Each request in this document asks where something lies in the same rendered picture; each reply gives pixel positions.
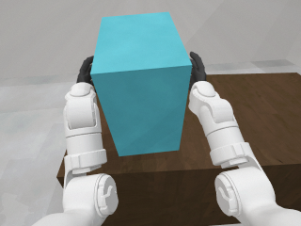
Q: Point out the left robot hand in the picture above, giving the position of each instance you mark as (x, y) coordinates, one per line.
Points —
(84, 72)

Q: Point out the left robot forearm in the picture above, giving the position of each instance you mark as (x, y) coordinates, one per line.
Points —
(82, 127)

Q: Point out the right robot upper arm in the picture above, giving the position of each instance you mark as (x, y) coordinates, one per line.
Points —
(247, 195)

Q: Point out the right robot forearm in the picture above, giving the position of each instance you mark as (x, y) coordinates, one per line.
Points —
(228, 148)

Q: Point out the carton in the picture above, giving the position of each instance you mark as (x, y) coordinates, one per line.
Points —
(141, 73)

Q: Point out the right robot hand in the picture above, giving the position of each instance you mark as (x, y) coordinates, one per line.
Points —
(198, 70)

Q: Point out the pedestal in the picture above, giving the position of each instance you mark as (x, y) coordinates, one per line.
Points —
(177, 188)

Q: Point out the left robot upper arm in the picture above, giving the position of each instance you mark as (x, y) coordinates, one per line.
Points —
(87, 201)

